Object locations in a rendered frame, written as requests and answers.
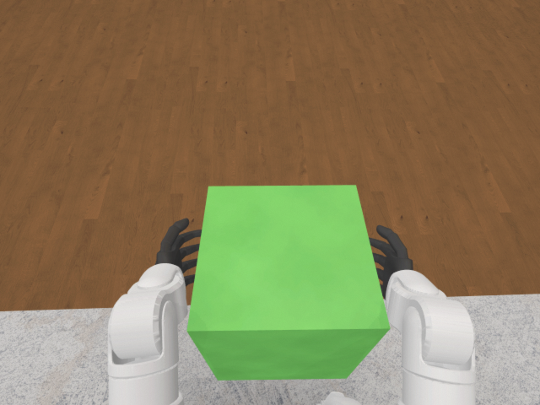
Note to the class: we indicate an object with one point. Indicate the robot right hand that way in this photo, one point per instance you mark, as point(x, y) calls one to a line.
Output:
point(396, 258)

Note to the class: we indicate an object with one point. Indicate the right robot forearm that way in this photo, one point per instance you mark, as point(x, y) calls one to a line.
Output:
point(438, 342)

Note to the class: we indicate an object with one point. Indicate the left robot forearm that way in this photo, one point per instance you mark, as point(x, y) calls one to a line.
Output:
point(143, 339)

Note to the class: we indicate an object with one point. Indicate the robot right shin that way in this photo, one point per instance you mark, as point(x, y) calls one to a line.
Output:
point(335, 394)

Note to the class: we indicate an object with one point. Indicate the carton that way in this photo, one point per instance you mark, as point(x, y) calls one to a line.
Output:
point(286, 286)

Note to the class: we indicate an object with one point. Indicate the robot left hand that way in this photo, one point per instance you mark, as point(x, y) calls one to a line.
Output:
point(170, 251)

